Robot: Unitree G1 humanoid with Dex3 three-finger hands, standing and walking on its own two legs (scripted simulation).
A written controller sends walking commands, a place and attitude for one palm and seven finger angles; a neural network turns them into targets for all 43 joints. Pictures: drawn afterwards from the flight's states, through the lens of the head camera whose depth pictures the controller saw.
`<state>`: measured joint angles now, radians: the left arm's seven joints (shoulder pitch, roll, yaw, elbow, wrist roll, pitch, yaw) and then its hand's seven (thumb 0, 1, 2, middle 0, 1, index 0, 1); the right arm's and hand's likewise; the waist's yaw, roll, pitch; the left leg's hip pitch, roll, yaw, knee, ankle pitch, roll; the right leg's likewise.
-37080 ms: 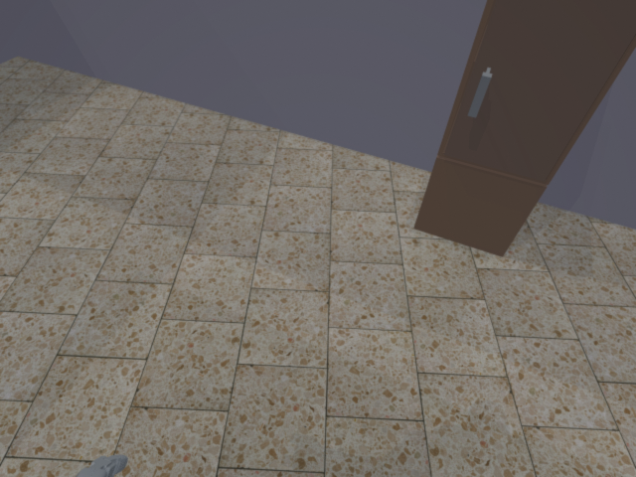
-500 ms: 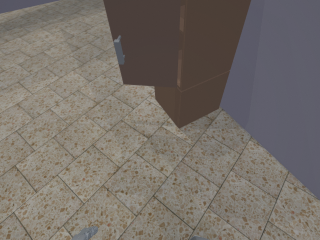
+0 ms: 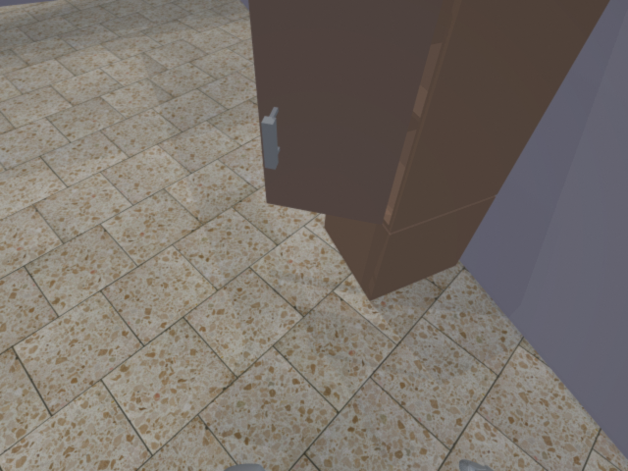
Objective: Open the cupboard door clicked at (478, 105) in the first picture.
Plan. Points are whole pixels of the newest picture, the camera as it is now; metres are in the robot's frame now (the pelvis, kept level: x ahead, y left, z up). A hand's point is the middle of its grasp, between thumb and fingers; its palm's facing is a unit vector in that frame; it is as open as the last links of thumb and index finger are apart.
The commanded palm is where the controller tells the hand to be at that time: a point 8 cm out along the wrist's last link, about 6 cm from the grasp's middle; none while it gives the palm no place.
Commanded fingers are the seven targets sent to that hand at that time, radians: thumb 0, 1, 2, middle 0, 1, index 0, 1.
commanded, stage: take the last steps up to it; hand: left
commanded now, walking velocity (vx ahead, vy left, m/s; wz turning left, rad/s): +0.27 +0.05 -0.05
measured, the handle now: (273, 137) +0.79 +0.17 -0.07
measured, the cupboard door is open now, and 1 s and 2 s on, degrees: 53 53 53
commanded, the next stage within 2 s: come to a stop and stand still in 0.26 s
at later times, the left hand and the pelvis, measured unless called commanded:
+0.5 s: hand (220, 387) +0.25 +0.17 -0.15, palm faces -0.02 -0.98 -0.22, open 7.3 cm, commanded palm none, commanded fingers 0.00 0.90 0.90 -0.20 -0.30 -0.20 -0.30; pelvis +0.16 -0.01 +0.01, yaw -1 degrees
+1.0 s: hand (215, 404) +0.22 +0.17 -0.15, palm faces -0.01 -0.96 -0.27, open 7.3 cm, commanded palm none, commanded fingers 0.00 0.90 0.90 -0.20 -0.30 -0.20 -0.30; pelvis +0.18 -0.02 +0.01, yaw -2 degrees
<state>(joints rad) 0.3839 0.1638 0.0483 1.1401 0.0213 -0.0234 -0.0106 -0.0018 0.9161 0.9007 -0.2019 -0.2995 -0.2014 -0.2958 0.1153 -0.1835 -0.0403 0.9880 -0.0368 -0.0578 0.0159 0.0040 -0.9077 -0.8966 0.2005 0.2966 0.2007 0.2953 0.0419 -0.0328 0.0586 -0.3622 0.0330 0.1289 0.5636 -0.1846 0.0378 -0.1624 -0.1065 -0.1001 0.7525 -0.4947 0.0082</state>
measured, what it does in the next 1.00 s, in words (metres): walks ahead: right foot, then left foot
